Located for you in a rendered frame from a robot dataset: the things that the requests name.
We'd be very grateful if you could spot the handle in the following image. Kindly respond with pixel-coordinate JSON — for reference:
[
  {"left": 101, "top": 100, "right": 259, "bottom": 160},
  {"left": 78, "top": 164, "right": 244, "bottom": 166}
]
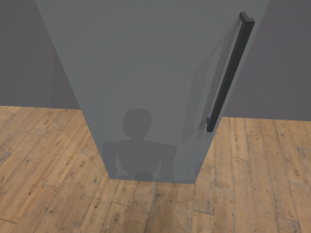
[{"left": 206, "top": 12, "right": 255, "bottom": 133}]

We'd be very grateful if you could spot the fridge door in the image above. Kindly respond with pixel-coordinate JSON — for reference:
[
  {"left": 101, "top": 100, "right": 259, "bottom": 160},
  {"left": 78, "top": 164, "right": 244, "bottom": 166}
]
[{"left": 35, "top": 0, "right": 269, "bottom": 184}]

